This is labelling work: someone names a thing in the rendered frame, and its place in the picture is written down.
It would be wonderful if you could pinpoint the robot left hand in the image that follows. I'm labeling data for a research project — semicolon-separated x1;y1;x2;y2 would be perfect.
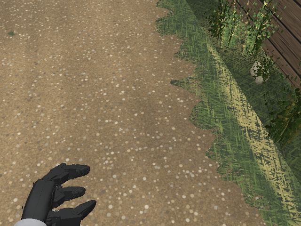
21;163;96;226

